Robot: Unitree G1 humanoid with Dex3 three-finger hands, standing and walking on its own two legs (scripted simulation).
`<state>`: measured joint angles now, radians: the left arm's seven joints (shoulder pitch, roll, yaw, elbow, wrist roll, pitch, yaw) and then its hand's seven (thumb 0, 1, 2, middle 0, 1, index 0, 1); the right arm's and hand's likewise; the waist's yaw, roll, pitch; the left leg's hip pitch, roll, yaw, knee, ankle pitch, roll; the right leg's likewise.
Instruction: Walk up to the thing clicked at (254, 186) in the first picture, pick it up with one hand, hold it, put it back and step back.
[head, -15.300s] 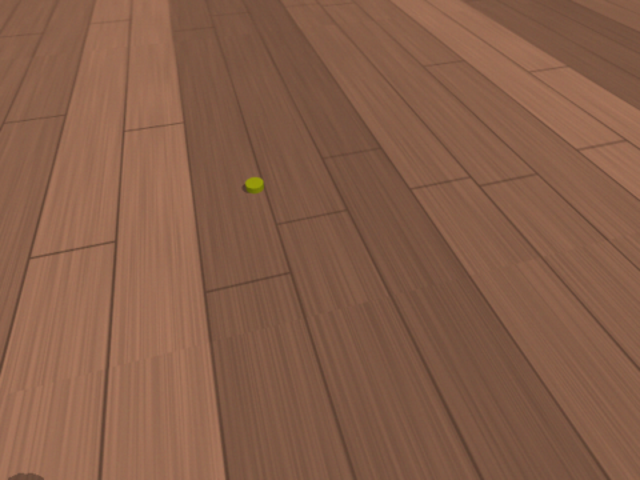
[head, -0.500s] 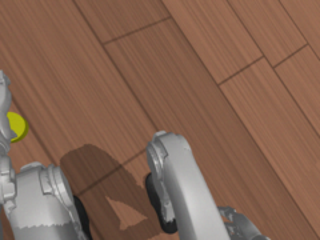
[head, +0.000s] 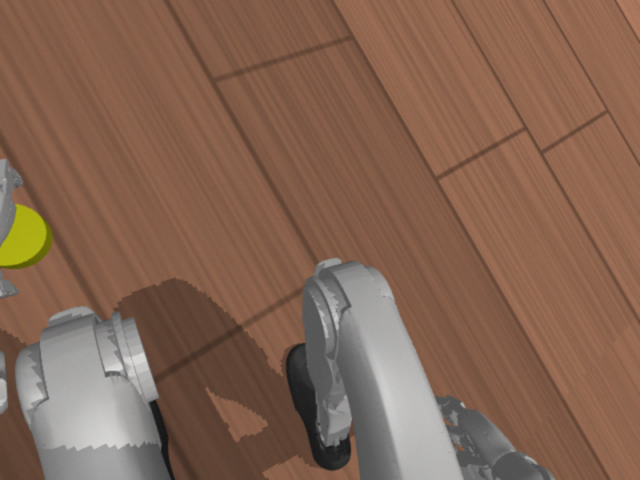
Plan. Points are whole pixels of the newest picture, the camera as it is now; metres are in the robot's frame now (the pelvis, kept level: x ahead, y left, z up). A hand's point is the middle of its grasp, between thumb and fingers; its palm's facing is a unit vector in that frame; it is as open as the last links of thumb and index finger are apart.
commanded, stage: rest palm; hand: left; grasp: from above
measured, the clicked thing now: (12, 236) +0.45 +0.31 -0.29
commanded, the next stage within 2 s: close in 1.48 s
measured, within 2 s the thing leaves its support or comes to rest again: neither
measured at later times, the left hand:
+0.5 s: hand out of the picture +0.43 +0.31 -0.24, palm faces -0.45 -0.15 -0.88, open 14.1 cm
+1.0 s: hand out of the picture +0.43 +0.32 -0.25, palm faces -0.43 -0.11 -0.90, open 14.1 cm
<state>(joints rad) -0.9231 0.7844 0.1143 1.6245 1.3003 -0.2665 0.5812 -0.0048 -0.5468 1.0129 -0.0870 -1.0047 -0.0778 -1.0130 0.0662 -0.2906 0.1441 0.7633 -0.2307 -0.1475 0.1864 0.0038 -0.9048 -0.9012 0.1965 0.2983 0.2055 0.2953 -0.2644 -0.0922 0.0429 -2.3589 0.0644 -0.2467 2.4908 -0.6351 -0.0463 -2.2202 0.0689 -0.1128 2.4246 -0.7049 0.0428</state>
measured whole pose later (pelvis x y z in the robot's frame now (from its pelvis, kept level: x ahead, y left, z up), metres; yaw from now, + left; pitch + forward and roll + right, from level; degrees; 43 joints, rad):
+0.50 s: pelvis +0.01 +0.01 -0.01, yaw -3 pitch +26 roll -12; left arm -0.95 0.90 0.10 1.72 1.22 -0.25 0.64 0.00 -0.51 0.95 -0.08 -1.01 -0.08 -1.01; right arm 0.07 -0.29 0.27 0.77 -0.31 -0.26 0.27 0.00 -0.90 -0.90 0.20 0.30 0.21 0.30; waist -0.31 -0.12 0.13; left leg -2.35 0.07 -0.31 2.55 -0.69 -0.05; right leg -2.19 0.09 -0.16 2.44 -0.73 0.06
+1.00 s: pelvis +0.00 +0.01 +0.00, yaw -4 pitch +24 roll -14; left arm -0.96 0.92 0.03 1.74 1.21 -0.20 0.69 0.00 -0.50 0.94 -0.08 -1.03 -0.09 -1.02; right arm 0.03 -0.33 0.28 0.76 -0.31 -0.33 0.29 0.00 -0.91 -0.91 0.19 0.30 0.20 0.30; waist -0.31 -0.16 0.14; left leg -2.34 0.06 -0.33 2.56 -0.68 -0.04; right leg -2.17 0.10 -0.17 2.42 -0.72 0.07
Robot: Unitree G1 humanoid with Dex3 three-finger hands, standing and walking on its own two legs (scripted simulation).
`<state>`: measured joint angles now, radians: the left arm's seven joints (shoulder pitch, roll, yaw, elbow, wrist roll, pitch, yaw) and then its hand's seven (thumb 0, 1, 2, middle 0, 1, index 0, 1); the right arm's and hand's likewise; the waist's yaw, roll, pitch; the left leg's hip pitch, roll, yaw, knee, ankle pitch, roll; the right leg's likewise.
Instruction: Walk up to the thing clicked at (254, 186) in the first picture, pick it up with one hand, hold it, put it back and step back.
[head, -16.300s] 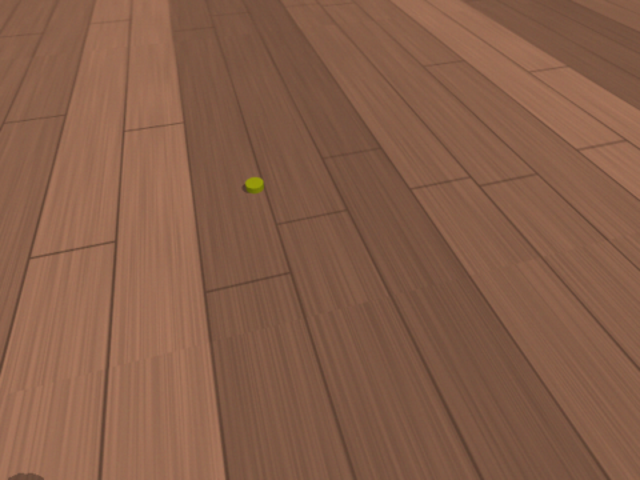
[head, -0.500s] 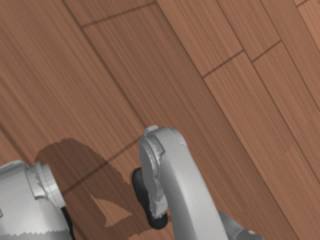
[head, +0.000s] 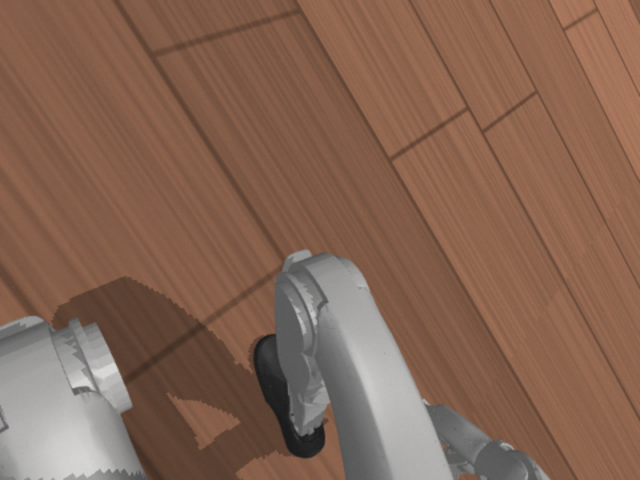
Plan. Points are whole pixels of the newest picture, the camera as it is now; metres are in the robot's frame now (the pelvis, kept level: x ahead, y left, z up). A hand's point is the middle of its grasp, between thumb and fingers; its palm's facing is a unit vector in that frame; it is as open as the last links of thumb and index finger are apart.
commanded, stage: rest palm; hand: left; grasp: from above
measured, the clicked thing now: out of the picture +0.42 +0.33 -0.28
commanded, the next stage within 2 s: close in 0.48 s
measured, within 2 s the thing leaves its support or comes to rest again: neither
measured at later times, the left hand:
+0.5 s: hand out of the picture +0.39 +0.34 -0.25, palm faces -0.42 -0.14 -0.90, open 13.9 cm
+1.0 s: hand out of the picture +0.39 +0.34 -0.24, palm faces -0.43 -0.13 -0.89, open 13.0 cm
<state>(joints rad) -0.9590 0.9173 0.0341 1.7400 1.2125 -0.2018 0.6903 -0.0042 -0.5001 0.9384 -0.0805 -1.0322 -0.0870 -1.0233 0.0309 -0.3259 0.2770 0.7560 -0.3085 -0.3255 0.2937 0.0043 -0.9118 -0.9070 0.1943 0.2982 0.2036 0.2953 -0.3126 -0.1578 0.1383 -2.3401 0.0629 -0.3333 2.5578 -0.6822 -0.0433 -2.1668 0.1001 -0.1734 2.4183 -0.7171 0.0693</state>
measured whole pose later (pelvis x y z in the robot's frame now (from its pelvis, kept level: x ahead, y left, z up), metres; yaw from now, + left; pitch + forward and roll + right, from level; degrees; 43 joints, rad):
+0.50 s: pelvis +0.00 +0.00 +0.01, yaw +0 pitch +24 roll -14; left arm -0.94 0.93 0.02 1.73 1.19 -0.21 0.71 0.00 -0.48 0.95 -0.09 -1.06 -0.10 -1.05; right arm 0.01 -0.33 0.30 0.74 -0.31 -0.34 0.30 0.00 -0.92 -0.91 0.19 0.30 0.20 0.30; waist -0.31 -0.17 0.16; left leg -2.32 0.06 -0.35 2.55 -0.69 -0.05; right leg -2.15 0.10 -0.19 2.40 -0.71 0.07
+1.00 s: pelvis +0.00 +0.00 +0.01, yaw -1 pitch +24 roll -14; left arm -0.94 0.93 0.00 1.72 1.18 -0.20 0.69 0.00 -0.33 0.84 -0.16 -1.05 -0.19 -1.02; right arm 0.03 -0.33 0.31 0.73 -0.31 -0.34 0.30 0.00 -0.91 -0.90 0.20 0.30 0.20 0.30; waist -0.31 -0.17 0.16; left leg -2.32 0.06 -0.35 2.54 -0.68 -0.05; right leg -2.14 0.10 -0.19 2.38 -0.71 0.07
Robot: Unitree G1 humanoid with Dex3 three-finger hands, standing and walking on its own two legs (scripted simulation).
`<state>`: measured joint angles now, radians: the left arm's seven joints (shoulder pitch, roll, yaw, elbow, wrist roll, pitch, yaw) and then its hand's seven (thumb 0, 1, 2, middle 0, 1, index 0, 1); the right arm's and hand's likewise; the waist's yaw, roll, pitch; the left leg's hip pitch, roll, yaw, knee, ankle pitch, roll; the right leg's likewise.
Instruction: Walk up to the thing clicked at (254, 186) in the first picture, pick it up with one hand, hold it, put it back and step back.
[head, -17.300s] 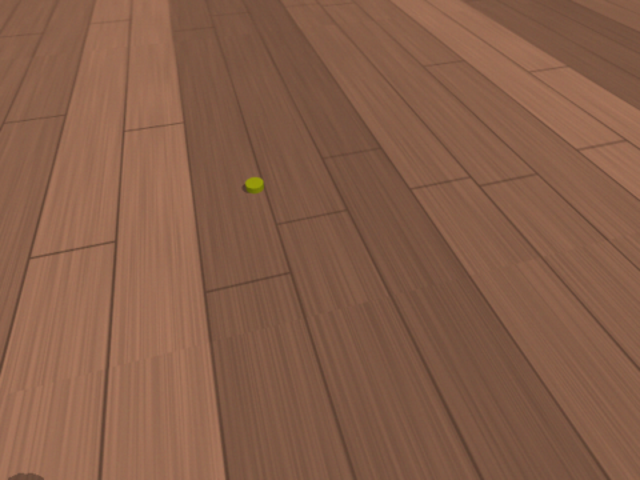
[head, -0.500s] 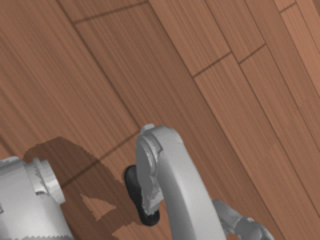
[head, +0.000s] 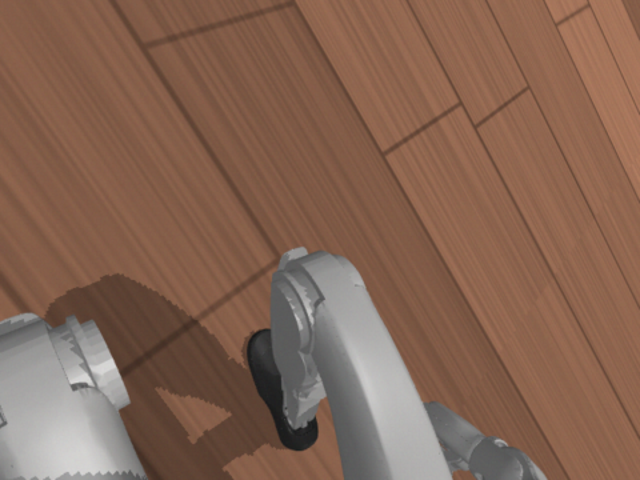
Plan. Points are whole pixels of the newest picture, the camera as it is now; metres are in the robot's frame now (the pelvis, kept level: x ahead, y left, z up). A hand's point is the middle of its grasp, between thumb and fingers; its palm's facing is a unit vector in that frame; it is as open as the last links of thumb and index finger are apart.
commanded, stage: close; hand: left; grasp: from above
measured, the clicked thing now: out of the picture +0.42 +0.34 -0.29
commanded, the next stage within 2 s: settle in 0.94 s
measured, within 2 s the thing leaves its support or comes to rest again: leaves its support in 1.40 s
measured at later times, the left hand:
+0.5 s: hand out of the picture +0.39 +0.34 -0.25, palm faces -0.42 -0.14 -0.90, open 11.4 cm
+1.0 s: hand out of the picture +0.40 +0.34 -0.25, palm faces -0.42 -0.14 -0.90, open 10.9 cm
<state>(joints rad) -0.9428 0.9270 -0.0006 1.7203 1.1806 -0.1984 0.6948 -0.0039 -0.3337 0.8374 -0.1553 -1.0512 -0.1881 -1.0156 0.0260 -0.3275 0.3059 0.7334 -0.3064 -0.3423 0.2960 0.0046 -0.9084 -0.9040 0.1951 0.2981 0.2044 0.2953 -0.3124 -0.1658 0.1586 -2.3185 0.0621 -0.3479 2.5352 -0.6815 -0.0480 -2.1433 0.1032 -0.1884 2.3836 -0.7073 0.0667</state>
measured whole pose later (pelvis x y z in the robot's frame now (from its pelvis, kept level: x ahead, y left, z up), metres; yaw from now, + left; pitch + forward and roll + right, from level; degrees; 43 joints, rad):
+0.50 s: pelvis +0.00 +0.00 +0.00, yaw +0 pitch +24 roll -14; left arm -0.94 0.93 0.01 1.72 1.17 -0.20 0.69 0.00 -0.09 0.69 -0.33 -0.93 -0.37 -0.88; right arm 0.03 -0.33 0.31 0.73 -0.31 -0.34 0.29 0.00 -0.91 -0.90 0.20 0.30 0.20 0.30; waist -0.31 -0.17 0.16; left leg -2.32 0.06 -0.35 2.53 -0.67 -0.05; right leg -2.15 0.11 -0.19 2.38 -0.70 0.07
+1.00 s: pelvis +0.00 +0.00 +0.00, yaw +0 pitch +24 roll -14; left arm -0.94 0.92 0.01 1.72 1.17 -0.19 0.69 0.02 0.01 0.46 -0.59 -0.75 -0.51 -0.65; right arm 0.03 -0.33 0.31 0.72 -0.31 -0.33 0.28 0.00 -0.91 -0.90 0.20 0.30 0.20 0.30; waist -0.32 -0.16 0.15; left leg -2.32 0.06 -0.34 2.53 -0.68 -0.05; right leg -2.15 0.11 -0.18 2.38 -0.70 0.07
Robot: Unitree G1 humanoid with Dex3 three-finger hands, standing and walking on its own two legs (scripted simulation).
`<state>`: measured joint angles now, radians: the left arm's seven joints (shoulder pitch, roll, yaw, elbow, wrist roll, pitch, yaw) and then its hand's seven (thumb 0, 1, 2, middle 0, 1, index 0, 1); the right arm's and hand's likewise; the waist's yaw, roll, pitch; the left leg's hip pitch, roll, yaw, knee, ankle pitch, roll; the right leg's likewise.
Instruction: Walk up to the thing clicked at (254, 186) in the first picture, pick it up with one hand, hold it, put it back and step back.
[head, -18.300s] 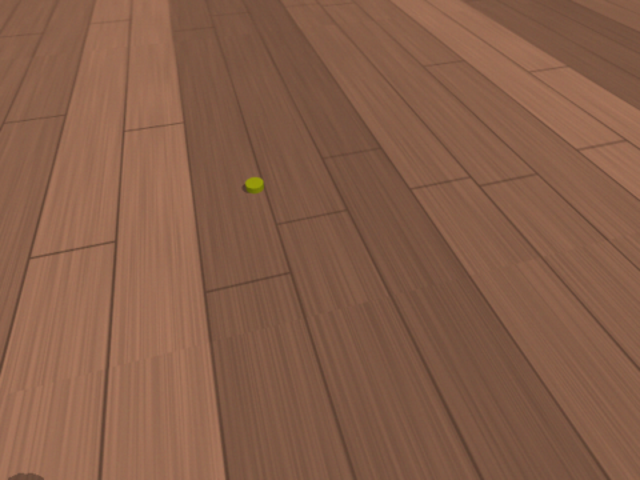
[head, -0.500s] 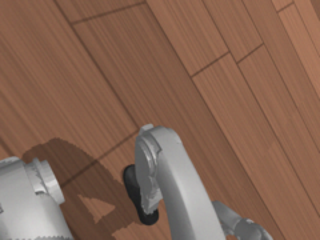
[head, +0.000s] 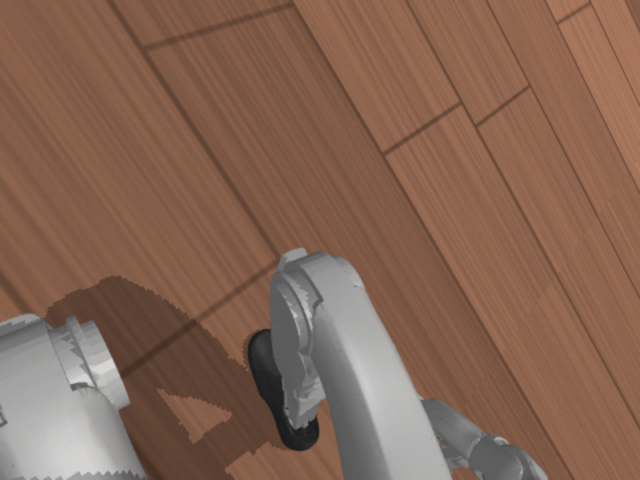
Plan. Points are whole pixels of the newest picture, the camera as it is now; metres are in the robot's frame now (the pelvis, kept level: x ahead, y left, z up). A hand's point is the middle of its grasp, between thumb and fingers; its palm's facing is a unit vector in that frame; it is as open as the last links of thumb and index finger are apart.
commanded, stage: settle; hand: left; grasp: from above
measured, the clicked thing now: out of the picture +0.42 +0.34 -0.29
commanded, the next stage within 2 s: lift in 0.96 s
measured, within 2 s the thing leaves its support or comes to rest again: leaves its support in 0.40 s
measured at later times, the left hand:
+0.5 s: hand out of the picture +0.40 +0.34 -0.22, palm faces -0.34 -0.15 -0.93, open 10.8 cm
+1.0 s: hand out of the picture +0.40 +0.34 -0.14, palm faces -0.42 -0.13 -0.90, open 10.7 cm
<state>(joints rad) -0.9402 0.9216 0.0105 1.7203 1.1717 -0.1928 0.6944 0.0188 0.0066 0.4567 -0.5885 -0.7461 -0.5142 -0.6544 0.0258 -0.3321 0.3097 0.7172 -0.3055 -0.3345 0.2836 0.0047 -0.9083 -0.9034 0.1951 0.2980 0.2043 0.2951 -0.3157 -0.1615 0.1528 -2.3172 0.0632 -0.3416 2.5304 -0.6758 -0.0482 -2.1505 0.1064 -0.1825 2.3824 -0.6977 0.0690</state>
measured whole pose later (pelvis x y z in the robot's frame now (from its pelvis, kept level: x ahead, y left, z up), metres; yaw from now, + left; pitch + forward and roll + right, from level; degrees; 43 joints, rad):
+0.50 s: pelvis +0.00 +0.00 +0.00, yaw +1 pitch +26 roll -13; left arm -0.83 0.82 0.11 1.52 1.19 -0.17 0.64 0.02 -0.04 0.43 -0.69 -0.66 -0.61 -0.58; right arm 0.09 -0.31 0.24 0.74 -0.27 -0.28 0.28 0.01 -0.93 -0.91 0.20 0.30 0.21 0.30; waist -0.27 -0.11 0.09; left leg -2.34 0.06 -0.32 2.53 -0.67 -0.05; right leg -2.18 0.10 -0.16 2.39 -0.70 0.06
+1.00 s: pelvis +0.00 -0.01 +0.01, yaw +6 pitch +30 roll -8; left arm -0.85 0.67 0.05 1.33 1.16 -0.12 0.37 0.02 -0.02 0.34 -0.74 -0.60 -0.65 -0.54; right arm 0.13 -0.30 0.08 0.74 -0.14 -0.09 0.17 0.01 -0.92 -0.91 0.20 0.30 0.20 0.29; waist -0.19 0.00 -0.03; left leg -2.33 0.06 -0.20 2.42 -0.62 -0.04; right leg -2.21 0.07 -0.08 2.37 -0.69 0.05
